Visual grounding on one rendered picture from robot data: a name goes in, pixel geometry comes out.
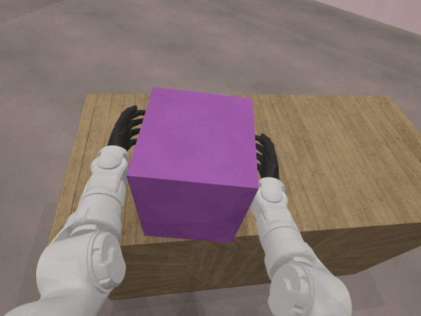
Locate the pedestal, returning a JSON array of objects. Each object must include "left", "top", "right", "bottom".
[{"left": 46, "top": 93, "right": 421, "bottom": 300}]

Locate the robot left upper arm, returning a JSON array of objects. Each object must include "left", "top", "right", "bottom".
[{"left": 4, "top": 230, "right": 126, "bottom": 316}]

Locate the left robot hand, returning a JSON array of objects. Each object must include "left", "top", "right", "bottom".
[{"left": 107, "top": 105, "right": 146, "bottom": 152}]

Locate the carton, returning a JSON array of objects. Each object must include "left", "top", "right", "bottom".
[{"left": 126, "top": 87, "right": 259, "bottom": 243}]

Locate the robot left forearm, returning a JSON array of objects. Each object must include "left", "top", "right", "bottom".
[{"left": 36, "top": 145, "right": 129, "bottom": 293}]

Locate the right robot hand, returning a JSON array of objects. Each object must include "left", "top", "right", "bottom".
[{"left": 255, "top": 133, "right": 280, "bottom": 180}]

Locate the robot right forearm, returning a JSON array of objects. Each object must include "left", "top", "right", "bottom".
[{"left": 251, "top": 177, "right": 334, "bottom": 281}]

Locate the robot right upper arm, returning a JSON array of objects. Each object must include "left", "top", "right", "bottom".
[{"left": 268, "top": 262, "right": 352, "bottom": 316}]

